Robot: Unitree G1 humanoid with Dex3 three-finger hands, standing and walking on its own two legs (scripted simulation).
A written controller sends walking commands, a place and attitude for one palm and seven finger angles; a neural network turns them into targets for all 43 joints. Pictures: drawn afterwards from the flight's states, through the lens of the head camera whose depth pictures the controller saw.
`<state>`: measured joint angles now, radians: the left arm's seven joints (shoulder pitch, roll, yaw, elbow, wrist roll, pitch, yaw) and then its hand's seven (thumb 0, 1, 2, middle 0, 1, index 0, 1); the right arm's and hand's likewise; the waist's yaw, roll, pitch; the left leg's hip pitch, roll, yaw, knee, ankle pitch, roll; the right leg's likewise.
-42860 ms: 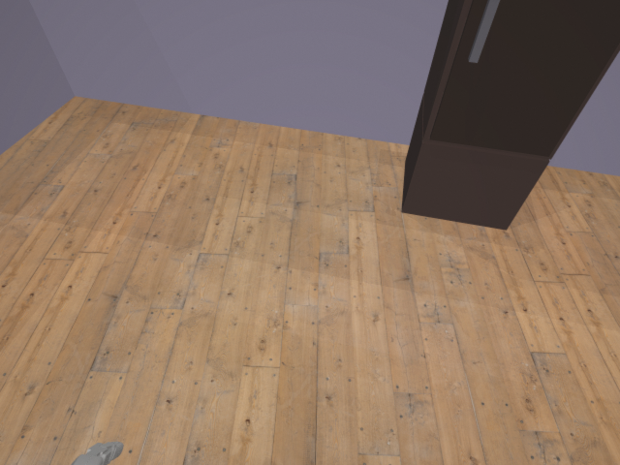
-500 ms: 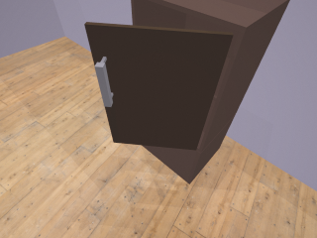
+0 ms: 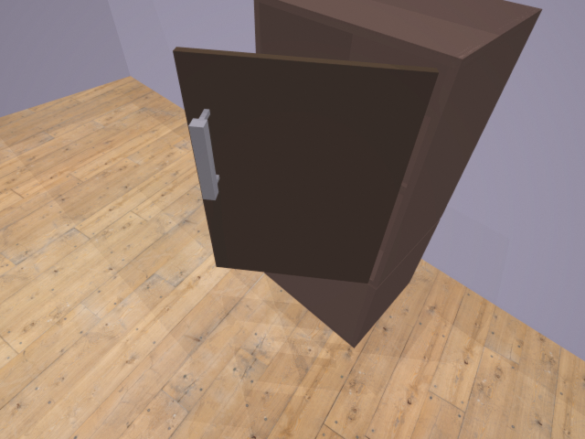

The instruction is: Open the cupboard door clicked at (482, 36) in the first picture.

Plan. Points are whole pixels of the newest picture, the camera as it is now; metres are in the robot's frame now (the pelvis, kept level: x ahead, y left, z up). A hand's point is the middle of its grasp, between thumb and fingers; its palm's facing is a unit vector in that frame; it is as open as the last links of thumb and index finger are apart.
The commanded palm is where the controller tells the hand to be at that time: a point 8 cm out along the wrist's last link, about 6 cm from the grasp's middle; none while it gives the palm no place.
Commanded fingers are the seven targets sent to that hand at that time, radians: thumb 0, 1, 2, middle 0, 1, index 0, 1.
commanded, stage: come to a stop and stand still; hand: left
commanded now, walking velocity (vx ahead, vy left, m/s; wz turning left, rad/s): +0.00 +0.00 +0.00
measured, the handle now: (208, 155) +0.59 +0.20 +0.06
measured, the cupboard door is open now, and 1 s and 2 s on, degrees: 37 37 37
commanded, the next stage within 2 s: look again from close up in 0.40 s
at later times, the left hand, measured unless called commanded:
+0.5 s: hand out of the picture +0.00 +0.18 -0.18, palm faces +0.01 -0.99 -0.17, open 7.4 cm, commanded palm none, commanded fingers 0.00 0.90 0.90 -0.20 -0.30 -0.20 -0.30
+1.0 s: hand out of the picture -0.02 +0.16 -0.18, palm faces +0.03 -0.99 -0.13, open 7.4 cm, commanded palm none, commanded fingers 0.00 0.90 0.90 -0.20 -0.30 -0.20 -0.30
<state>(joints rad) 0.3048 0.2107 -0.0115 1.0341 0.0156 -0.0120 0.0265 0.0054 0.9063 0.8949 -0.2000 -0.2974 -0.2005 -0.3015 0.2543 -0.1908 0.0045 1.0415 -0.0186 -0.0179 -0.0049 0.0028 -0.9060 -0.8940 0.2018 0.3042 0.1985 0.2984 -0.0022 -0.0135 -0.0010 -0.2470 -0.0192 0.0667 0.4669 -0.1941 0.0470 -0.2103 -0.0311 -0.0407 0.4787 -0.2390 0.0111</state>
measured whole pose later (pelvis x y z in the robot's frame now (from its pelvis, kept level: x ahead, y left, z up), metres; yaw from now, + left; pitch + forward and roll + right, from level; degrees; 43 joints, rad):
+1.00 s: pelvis +0.00 +0.01 +0.00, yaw +0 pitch -1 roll +0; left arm 0.35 0.14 -0.01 1.09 0.02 -0.01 0.03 0.00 0.91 0.90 -0.20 -0.30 -0.20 -0.30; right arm 0.28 -0.13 0.00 1.14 -0.01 -0.02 -0.02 0.01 -0.91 -0.89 0.20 0.30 0.20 0.30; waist 0.00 -0.04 0.02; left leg -0.23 -0.03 0.07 0.41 -0.17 0.06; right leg -0.19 -0.04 -0.04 0.42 -0.21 0.02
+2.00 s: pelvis +0.01 +0.01 +0.00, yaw +0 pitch -2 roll +0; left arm 0.29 0.21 -0.02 1.06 0.02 -0.01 0.03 0.00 0.91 0.89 -0.20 -0.30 -0.20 -0.30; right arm 0.23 -0.19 0.01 1.10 -0.01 -0.02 -0.01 0.00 -0.90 -0.89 0.20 0.30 0.20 0.30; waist 0.00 -0.03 0.02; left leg -0.22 -0.03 0.07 0.42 -0.18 0.05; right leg -0.18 -0.03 -0.04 0.42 -0.22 0.02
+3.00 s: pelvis +0.02 +0.02 -0.01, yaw +0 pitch -1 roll -2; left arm 0.42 0.12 0.00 1.09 0.03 -0.02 0.04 0.00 0.91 0.89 -0.20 -0.30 -0.20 -0.30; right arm 0.34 -0.15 0.00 1.07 -0.03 0.00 0.00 0.00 -0.91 -0.89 0.20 0.30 0.20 0.30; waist 0.00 0.00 0.02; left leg -0.30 -0.02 0.06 0.61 -0.29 0.07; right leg -0.22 -0.03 -0.03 0.54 -0.29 0.03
